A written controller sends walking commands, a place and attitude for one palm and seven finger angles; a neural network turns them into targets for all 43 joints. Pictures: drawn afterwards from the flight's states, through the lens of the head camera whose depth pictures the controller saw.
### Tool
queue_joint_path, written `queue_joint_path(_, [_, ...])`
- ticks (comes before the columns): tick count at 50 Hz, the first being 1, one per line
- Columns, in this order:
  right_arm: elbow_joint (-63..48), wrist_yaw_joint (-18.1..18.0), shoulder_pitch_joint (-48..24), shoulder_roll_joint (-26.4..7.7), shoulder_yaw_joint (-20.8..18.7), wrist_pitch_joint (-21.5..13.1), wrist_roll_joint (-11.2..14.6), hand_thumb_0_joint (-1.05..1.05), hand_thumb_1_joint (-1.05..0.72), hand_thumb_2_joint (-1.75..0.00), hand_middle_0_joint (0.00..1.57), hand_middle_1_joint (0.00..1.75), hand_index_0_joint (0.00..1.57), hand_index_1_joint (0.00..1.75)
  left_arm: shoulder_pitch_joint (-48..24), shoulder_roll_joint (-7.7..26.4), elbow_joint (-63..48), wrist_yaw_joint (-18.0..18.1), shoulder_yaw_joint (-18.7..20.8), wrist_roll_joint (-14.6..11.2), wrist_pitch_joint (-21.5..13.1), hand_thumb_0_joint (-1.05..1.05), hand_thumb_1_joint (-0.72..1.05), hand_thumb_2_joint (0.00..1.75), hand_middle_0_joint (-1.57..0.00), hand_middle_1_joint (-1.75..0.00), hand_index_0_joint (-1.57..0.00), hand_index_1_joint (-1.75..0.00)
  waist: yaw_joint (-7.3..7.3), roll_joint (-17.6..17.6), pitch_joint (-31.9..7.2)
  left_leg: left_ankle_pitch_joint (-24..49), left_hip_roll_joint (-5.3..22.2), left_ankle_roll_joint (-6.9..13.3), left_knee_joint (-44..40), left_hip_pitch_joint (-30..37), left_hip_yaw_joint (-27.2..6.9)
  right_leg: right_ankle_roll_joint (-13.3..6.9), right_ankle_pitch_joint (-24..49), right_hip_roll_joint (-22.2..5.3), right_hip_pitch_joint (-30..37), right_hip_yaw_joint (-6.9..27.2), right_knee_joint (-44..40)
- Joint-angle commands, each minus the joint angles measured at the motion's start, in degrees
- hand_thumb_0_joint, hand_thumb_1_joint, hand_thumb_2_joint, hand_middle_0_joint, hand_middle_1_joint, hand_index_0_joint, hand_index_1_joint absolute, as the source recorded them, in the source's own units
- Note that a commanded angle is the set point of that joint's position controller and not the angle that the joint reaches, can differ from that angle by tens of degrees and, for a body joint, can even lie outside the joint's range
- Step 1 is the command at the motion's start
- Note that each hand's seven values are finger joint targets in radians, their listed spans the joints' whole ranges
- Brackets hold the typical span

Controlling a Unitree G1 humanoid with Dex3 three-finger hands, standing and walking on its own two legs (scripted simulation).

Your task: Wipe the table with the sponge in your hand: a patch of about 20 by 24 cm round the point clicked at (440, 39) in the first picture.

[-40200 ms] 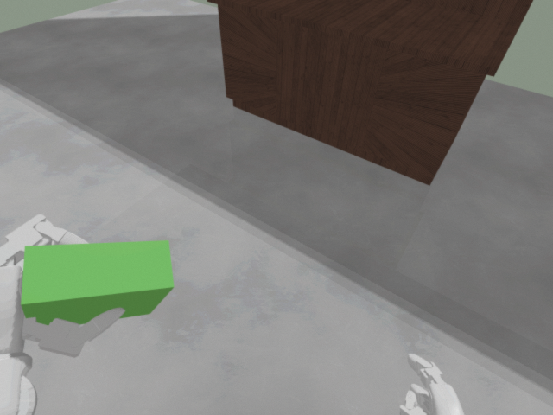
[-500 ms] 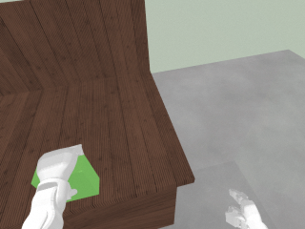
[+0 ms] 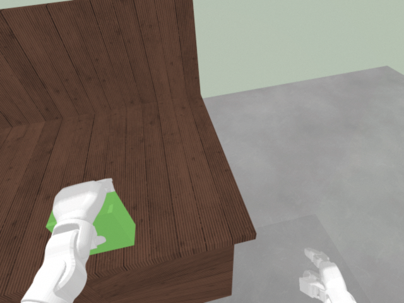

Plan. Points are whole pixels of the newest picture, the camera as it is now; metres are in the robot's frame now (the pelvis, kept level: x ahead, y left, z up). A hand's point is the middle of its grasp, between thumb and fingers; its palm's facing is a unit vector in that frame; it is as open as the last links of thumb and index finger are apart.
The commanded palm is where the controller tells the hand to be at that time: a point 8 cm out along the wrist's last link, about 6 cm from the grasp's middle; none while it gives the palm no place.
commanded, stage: lift the sponge slowly off the table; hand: left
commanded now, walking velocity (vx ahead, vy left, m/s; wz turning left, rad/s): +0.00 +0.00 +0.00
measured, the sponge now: (100, 231) +0.24 +0.27 +0.00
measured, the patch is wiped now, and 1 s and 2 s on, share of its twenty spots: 1.00 1.00 1.00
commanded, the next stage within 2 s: bring the sponge back beside the body in 1.14 s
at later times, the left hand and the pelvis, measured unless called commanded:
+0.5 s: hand (84, 210) +0.24 +0.27 +0.09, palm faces +0.01 -0.10 -0.99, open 9.6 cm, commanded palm +0.22 +0.27 +0.16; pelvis +0.00 +0.00 +0.00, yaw +0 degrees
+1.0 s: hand (79, 199) +0.24 +0.26 +0.12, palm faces +0.06 -0.08 -0.99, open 9.6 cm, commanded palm +0.22 +0.27 +0.19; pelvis -0.01 +0.00 +0.00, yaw +0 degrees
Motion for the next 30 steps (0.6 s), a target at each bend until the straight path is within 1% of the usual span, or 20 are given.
queue_joint_path(1, [-10.1, -0.1, -12.0, -5.9, -1.8, -3.2, -0.1, 0.0, -0.9, -0.9, 0.2, 0.3, 0.2, 0.3, -13.7, 12.9, -14.2, 1.9, 8.6, 1.2, -0.5, 0.0, 0.1, 1.3, -1.2, -1.6, -1.2, -1.6, 0.7, -2.4, -11.6, 11.4, -3.4, 4.1, -2.9, 8.2, 0.9, -3.3, 14.7, 2.7, -0.1, 0.4, -4.4])
queue_joint_path(2, [-10.4, 0.0, -12.0, -5.8, -1.9, -3.3, -0.1, 0.0, -0.9, -0.9, 0.2, 0.3, 0.2, 0.3, -11.8, 11.9, -14.8, 1.7, 8.0, 1.0, -0.6, 0.0, 0.1, 1.3, -1.2, -1.6, -1.2, -1.6, 0.75, -2.3, -11.3, 12.2, -3.3, 4.1, -2.9, 8.4, 0.9, -3.3, 15.7, 2.7, 0.0, 0.4, -4.4])
queue_joint_path(4, [-10.2, 0.2, -12.0, -6.1, -1.8, -3.1, -0.1, 0.0, -0.9, -0.9, 0.2, 0.3, 0.2, 0.3, -11.3, 13.0, -14.1, 1.5, 9.0, 0.9, -0.1, 0.0, 0.1, 1.3, -1.2, -1.6, -1.2, -1.6, 0.68, -4.1, -10.1, 12.4, -3.2, 4.1, -2.9, 8.1, 1.0, -3.2, 16.6, 2.6, -0.2, 0.7, -4.7])
queue_joint_path(5, [-10.1, 0.2, -12.6, -6.4, -1.8, -2.9, -0.1, 0.0, -0.9, -0.9, 0.2, 0.3, 0.2, 0.3, -10.8, 14.6, -14.5, 1.3, 10.9, 0.7, 0.2, 0.0, 0.1, 1.3, -1.2, -1.6, -1.2, -1.6, 1.03, -3.5, -10.1, 12.2, -3.2, 3.9, -3.4, 8.2, 0.7, -3.5, 15.8, 2.8, 0.3, 1.6, -5.0])
queue_joint_path(6, [-10.4, 0.1, -12.5, -6.1, -1.6, -2.9, 0.0, 0.0, -0.9, -0.9, 0.2, 0.3, 0.2, 0.3, -12.0, 13.3, -15.3, 1.1, 9.3, 0.6, 0.3, 0.0, 0.1, 1.3, -1.2, -1.6, -1.2, -1.6, 0.78, -3.6, -9.8, 11.9, -3.3, 4.0, -3.4, 8.1, 1.1, -3.1, 15.8, 2.5, 0.2, 0.6, -4.9])
queue_joint_path(7, [-10.5, 0.1, -12.6, -6.0, -1.6, -3.0, 0.1, 0.0, -0.9, -0.9, 0.2, 0.3, 0.2, 0.3, -11.5, 13.3, -15.2, 0.9, 9.1, 0.5, 0.4, 0.0, 0.1, 1.3, -1.2, -1.6, -1.2, -1.6, 0.69, -2.7, -9.2, 12.1, -3.2, 4.1, -3.3, 8.2, 1.2, -3.1, 16.0, 2.4, -0.2, 0.9, -5.1])
queue_joint_path(8, [-10.1, 0.1, -12.6, -6.2, -1.5, -2.9, 0.0, 0.0, -0.9, -0.9, 0.2, 0.3, 0.2, 0.3, -12.1, 14.2, -14.6, 0.8, 9.9, 0.7, 0.7, 0.0, 0.1, 1.3, -1.2, -1.6, -1.2, -1.6, 0.76, -3.6, -9.0, 11.9, -3.2, 4.0, -3.4, 8.1, 1.0, -3.1, 15.7, 2.4, -0.2, 0.9, -5.4])
queue_joint_path(9, [-10.4, 0.1, -12.9, -6.1, -1.6, -2.9, 0.0, 0.0, -0.9, -0.9, 0.2, 0.3, 0.2, 0.3, -12.6, 13.7, -15.6, 0.6, 9.3, 0.5, 0.6, 0.0, 0.1, 1.3, -1.2, -1.6, -1.2, -1.6, 0.6, -3.1, -9.4, 11.9, -3.2, 4.0, -3.5, 8.5, 1.2, -3.1, 15.8, 2.3, -0.2, 1.1, -5.4])
queue_joint_path(10, [-10.4, -0.1, -13.3, -6.2, -1.6, -3.0, 0.1, 0.0, -0.9, -0.9, 0.2, 0.3, 0.2, 0.3, -12.7, 15.5, -16.7, 0.5, 11.1, 0.2, 0.5, 0.0, 0.1, 1.3, -1.2, -1.6, -1.2, -1.6, 0.81, -2.1, -9.6, 11.5, -3.3, 4.0, -3.9, 8.9, 0.8, -3.3, 14.6, 2.6, 0.3, 2.0, -5.8])
queue_joint_path(11, [-10.5, -0.2, -13.1, -6.1, -1.3, -3.2, 0.0, 0.0, -0.9, -0.9, 0.2, 0.3, 0.2, 0.3, -13.6, 14.4, -17.0, 0.3, 9.7, 0.4, 0.3, 0.0, 0.1, 1.3, -1.2, -1.6, -1.2, -1.6, 0.71, -2.3, -9.8, 12.0, -3.4, 4.2, -3.5, 9.0, 1.0, -3.2, 15.5, 2.4, 0.3, 1.0, -5.6])
queue_joint_path(14, [-10.6, -0.1, -12.8, -6.1, -1.6, -3.3, -0.1, 0.0, -0.9, -0.9, 0.2, 0.3, 0.2, 0.3, -11.2, 14.5, -17.5, -0.3, 10.1, -0.1, -0.1, 0.0, 0.1, 1.3, -1.2, -1.6, -1.2, -1.6, 0.7, -3.1, -10.0, 13.4, -3.3, 4.2, -3.1, 9.5, 1.1, -3.1, 18.0, 2.2, 0.7, 1.3, -5.5])
queue_joint_path(15, [-10.5, -0.1, -13.2, -6.3, -1.6, -3.2, 0.0, 0.0, -0.9, -0.9, 0.2, 0.3, 0.2, 0.3, -12.0, 16.2, -19.2, -0.4, 11.8, -0.3, -0.3, 0.0, 0.1, 1.3, -1.2, -1.6, -1.2, -1.6, 0.69, -2.3, -10.6, 13.3, -3.2, 4.0, -3.6, 9.8, 0.7, -3.4, 17.0, 2.6, 1.1, 2.2, -5.8])
queue_joint_path(16, [-10.9, -0.3, -13.1, -6.0, -1.4, -3.5, -0.1, 0.0, -0.9, -0.9, 0.2, 0.3, 0.2, 0.3, -12.1, 14.6, -19.5, -0.6, 10.1, -0.3, -0.5, 0.0, 0.1, 1.3, -1.2, -1.6, -1.2, -1.6, 0.72, -2.4, -10.6, 13.3, -3.4, 4.2, -3.3, 9.8, 0.9, -3.1, 17.4, 2.3, 1.1, 1.1, -5.6])
queue_joint_path(17, [-10.7, -0.2, -12.8, -6.0, -1.6, -3.5, -0.1, 0.0, -0.9, -0.9, 0.2, 0.3, 0.2, 0.3, -10.6, 15.5, -18.6, -0.6, 11.2, -0.4, -0.5, 0.0, 0.1, 1.3, -1.2, -1.6, -1.2, -1.6, 0.67, -2.9, -9.3, 13.1, -3.2, 4.1, -3.4, 9.4, 0.9, -3.1, 17.2, 2.3, 0.6, 1.4, -5.8])
queue_joint_path(22, [-10.8, -0.2, -13.3, -5.9, -1.4, -3.6, 0.1, 0.0, -0.9, -0.9, 0.2, 0.3, 0.2, 0.3, -12.1, 14.0, -20.2, -1.4, 9.5, -0.7, -0.3, 0.0, 0.1, 1.3, -1.2, -1.6, -1.2, -1.6, 0.6, -2.3, -9.6, 13.7, -2.9, 4.1, -4.1, 10.1, 0.6, -3.2, 16.6, 2.4, 0.7, 0.8, -6.1])
queue_joint_path(24, [-10.9, 0.1, -13.5, -6.0, -1.4, -3.4, -0.1, 0.0, -0.9, -0.9, 0.2, 0.3, 0.2, 0.3, -11.6, 14.4, -21.3, -1.5, 9.7, -0.4, 0.1, 0.0, 0.1, 1.3, -1.2, -1.6, -1.2, -1.6, 0.94, -1.7, -10.4, 14.7, -3.0, 4.0, -4.3, 10.3, 0.5, -3.2, 17.9, 2.3, 1.6, 0.9, -6.0])
queue_joint_path(25, [-11.0, 0.1, -14.2, -6.2, -1.3, -3.4, 0.0, 0.0, -0.9, -0.9, 0.2, 0.3, 0.2, 0.3, -11.9, 16.2, -22.1, -1.4, 11.5, -0.5, 0.3, 0.0, 0.1, 1.3, -1.2, -1.6, -1.2, -1.6, 1.19, -1.5, -10.3, 14.2, -3.0, 3.9, -4.6, 10.3, 0.2, -3.6, 17.2, 2.7, 1.8, 2.0, -6.1])
queue_joint_path(27, [-10.8, 0.0, -13.9, -5.9, -1.0, -3.3, 0.1, 0.0, -0.9, -0.9, 0.2, 0.3, 0.2, 0.3, -12.8, 15.2, -20.5, -1.6, 10.3, -0.2, 0.9, 0.0, 0.1, 1.3, -1.2, -1.6, -1.2, -1.6, 0.76, -3.0, -9.1, 13.3, -2.9, 3.8, -4.8, 9.4, 0.3, -3.2, 15.9, 2.4, 1.2, 1.0, -6.3])
queue_joint_path(29, [-10.7, 0.0, -14.3, -6.1, -1.0, -2.9, 0.1, 0.0, -0.9, -0.9, 0.2, 0.3, 0.2, 0.3, -14.5, 15.8, -20.5, -1.7, 10.3, -0.1, 1.5, 0.0, 0.1, 1.3, -1.2, -1.6, -1.2, -1.6, 0.91, -2.2, -9.5, 12.9, -2.8, 3.8, -5.1, 9.5, 0.4, -3.2, 15.3, 2.2, 1.2, 1.1, -6.5])
queue_joint_path(30, [-10.8, -0.1, -15.0, -6.2, -0.9, -3.0, 0.2, 0.0, -0.9, -0.9, 0.2, 0.3, 0.2, 0.3, -14.1, 17.8, -21.1, -1.7, 12.5, -0.3, 1.8, 0.0, 0.1, 1.3, -1.2, -1.6, -1.2, -1.6, 1.37, -1.7, -9.7, 12.2, -2.9, 3.7, -5.6, 9.4, -0.2, -3.6, 13.8, 2.7, 1.7, 2.1, -6.6])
